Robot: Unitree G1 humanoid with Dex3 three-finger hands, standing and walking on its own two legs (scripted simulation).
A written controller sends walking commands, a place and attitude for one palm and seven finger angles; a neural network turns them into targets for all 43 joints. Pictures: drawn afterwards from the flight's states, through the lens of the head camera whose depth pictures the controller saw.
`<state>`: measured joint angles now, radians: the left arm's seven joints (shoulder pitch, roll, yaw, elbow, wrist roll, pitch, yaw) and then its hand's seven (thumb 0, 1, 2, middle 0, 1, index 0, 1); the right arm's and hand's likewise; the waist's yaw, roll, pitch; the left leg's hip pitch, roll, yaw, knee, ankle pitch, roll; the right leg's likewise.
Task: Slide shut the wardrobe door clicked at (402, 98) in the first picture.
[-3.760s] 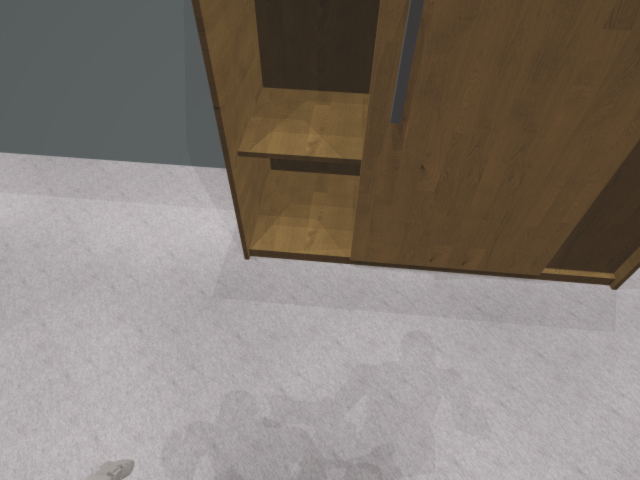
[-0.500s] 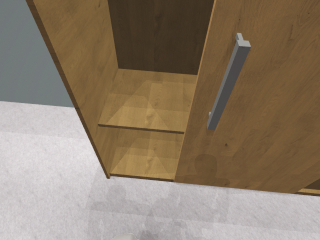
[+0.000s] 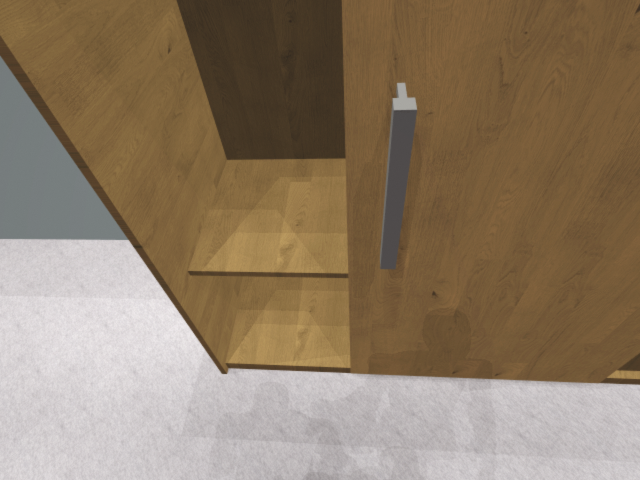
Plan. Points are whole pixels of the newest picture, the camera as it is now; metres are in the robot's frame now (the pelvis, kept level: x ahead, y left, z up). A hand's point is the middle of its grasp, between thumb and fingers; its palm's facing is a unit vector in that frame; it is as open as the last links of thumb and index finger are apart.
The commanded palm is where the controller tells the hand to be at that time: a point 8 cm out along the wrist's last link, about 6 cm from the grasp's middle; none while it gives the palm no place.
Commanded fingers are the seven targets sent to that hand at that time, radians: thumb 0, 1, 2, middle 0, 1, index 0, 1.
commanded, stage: come to a stop and stand still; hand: right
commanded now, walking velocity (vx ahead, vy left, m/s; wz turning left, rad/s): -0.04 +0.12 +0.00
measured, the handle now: (393, 189) +0.50 -0.09 +0.08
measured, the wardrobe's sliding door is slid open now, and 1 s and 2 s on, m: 0.41 0.41 0.41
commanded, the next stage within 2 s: look again from close up in 1.52 s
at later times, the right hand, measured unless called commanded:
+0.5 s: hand out of the picture -0.01 -0.11 -0.18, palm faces +0.02 +0.97 -0.22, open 7.2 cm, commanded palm none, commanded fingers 0.00 -0.90 -0.90 0.20 0.30 0.20 0.30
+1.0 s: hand out of the picture -0.03 -0.06 -0.18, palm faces +0.08 +0.98 -0.15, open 7.3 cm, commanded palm none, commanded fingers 0.00 -0.90 -0.90 0.20 0.30 0.20 0.30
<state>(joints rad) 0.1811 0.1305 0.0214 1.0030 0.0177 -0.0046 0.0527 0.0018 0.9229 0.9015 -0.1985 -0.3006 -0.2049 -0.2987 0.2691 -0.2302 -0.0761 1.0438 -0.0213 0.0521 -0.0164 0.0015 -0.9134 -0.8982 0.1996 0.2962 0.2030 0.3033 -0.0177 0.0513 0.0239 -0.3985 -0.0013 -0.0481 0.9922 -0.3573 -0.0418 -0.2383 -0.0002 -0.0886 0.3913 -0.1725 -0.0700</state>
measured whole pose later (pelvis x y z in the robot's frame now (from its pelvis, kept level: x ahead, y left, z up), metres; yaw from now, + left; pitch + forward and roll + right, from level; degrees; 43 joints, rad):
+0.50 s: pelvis -0.03 +0.07 -0.01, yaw +0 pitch -2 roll +0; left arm 0.36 0.15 0.02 1.18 0.02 0.03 0.03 0.01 0.91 0.90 -0.19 -0.30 -0.20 -0.30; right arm 0.27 -0.13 -0.01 1.12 0.00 0.01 -0.04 0.01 -0.94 -0.90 0.20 0.30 0.21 0.30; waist 0.04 -0.05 -0.01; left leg -0.12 -0.03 0.05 0.43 -0.28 0.04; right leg -0.25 -0.06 -0.03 0.43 -0.13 0.02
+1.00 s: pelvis +0.00 +0.08 -0.01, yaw +0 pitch -1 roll -1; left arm 0.27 0.13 0.01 1.16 0.01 0.01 0.05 0.02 0.92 0.90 -0.20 -0.30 -0.20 -0.30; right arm 0.34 -0.08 -0.01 1.15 0.00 -0.01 -0.04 0.00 -0.91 -0.90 0.20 0.30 0.20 0.30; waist 0.00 0.00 0.03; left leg -0.07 -0.03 0.05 0.41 -0.32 0.05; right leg -0.22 -0.06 -0.02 0.42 -0.19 0.05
